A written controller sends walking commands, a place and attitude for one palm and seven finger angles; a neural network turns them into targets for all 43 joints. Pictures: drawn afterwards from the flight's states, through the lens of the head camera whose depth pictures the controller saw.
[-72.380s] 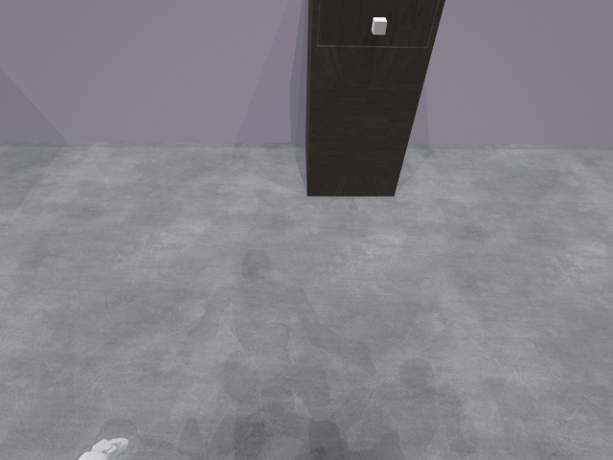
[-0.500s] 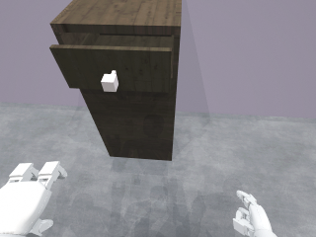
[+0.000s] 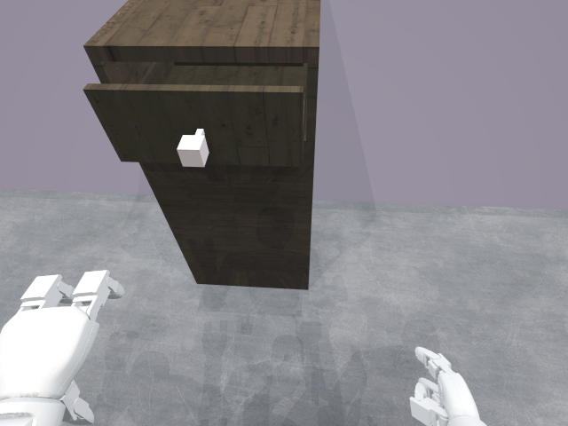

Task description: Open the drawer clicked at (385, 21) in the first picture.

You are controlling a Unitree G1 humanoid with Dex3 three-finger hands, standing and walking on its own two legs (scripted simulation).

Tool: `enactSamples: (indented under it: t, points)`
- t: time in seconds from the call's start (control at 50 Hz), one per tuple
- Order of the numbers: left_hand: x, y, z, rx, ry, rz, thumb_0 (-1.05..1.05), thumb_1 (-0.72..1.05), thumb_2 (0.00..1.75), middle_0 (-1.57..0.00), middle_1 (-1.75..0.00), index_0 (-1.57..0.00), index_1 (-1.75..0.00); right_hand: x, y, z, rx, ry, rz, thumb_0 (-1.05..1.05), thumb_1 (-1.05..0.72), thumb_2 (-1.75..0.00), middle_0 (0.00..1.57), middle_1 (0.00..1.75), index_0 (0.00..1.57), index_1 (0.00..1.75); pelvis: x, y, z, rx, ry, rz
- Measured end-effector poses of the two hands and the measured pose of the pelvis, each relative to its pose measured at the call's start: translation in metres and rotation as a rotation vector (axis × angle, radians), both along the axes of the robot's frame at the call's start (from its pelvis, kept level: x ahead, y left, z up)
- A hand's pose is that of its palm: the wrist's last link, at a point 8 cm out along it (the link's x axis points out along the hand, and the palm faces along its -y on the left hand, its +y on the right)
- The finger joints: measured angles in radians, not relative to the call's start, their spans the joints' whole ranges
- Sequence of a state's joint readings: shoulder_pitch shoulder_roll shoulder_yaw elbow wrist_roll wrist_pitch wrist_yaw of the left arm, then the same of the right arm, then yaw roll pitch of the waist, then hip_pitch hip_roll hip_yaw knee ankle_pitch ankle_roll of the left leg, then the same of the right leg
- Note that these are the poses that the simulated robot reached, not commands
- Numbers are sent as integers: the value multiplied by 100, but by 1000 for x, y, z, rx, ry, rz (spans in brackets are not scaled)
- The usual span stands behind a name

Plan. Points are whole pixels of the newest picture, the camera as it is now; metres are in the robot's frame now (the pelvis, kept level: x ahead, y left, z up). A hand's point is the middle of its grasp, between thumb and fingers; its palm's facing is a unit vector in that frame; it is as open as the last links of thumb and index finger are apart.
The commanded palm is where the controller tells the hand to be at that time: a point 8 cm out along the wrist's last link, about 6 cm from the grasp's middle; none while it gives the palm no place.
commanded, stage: lift the hand off the handle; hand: left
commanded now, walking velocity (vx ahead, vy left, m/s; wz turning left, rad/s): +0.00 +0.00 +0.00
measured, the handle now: (196, 144) +0.56 +0.24 +0.07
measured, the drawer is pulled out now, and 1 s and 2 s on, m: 0.09 0.09 0.09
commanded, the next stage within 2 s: draw the hand back to the body in 1.26 s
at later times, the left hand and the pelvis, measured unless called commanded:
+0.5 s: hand (44, 334) +0.17 +0.27 +0.14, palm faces +0.07 -0.02 -1.00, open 13.9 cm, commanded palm +0.14 +0.26 +0.19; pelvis +0.01 -0.01 +0.02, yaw +1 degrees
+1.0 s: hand (8, 310) +0.17 +0.26 +0.20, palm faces +0.13 -0.04 -0.99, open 13.9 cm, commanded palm +0.13 +0.26 +0.26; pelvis -0.01 +0.00 +0.03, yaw +1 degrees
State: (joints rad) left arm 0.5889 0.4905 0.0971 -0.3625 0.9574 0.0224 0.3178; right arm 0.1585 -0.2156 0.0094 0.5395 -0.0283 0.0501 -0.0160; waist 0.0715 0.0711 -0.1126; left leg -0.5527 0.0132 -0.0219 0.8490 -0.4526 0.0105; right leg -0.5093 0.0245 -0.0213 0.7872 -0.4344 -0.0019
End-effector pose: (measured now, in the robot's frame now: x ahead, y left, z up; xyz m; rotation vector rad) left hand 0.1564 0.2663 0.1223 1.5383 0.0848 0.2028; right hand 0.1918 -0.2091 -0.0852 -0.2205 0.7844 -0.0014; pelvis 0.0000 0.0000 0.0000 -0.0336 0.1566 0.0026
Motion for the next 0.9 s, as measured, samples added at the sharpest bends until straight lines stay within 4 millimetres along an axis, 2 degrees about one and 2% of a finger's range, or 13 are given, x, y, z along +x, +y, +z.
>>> enactSamples:
  t: [0.1, 0.28, 0.48, 0.64, 0.74, 0.82, 0.9]
  points:
    - [-1, 2, 6, -36, 31, 61, 0, -49, 30, -32, -120, -32, -120, 0, -6, 2, -2, 3, -16, 2, -90, -90, 21, 30, 20, 30, 4, -1, 4, 5, -13, 2]
    - [-2, -22, 33, -20, 21, -45, 0, -49, 30, -32, -120, -32, -120, 16, -11, 15, -17, -46, 12, 2, -90, -90, 20, 30, 20, 30, 7, -5, 10, 11, -38, 4]
    - [-6, -2, 67, 7, 3, 52, 0, -49, 30, -32, -120, -32, -120, 31, -5, 26, 20, -79, 32, 2, -90, -90, 20, 30, 20, 30, 8, -12, 17, 16, -74, 13]
    - [-7, -17, 77, -24, 39, -29, 0, -49, 30, -32, -120, -32, -120, 35, -3, 35, -13, -100, 62, 2, -90, -90, 20, 30, 20, 30, 6, -11, 22, 16, -103, 21]
    - [-7, -24, 99, 8, -33, -92, 0, -49, 30, -32, -120, -32, -120, 33, 0, 39, 2, -111, 64, 2, -90, -90, 20, 30, 20, 30, 4, -9, 24, 13, -114, 20]
    - [-8, -20, 118, 33, -84, -79, 0, -49, 30, -32, -120, -32, -120, 30, 4, 40, 30, -107, 66, 2, -90, -90, 20, 30, 20, 30, 2, -7, 25, 15, -124, 18]
    - [-10, -9, 128, 20, -83, -28, 0, -49, 30, -32, -120, -32, -120, 26, 9, 39, 52, -99, 74, 2, -90, -90, 20, 30, 20, 30, -2, -6, 27, 17, -138, 19]
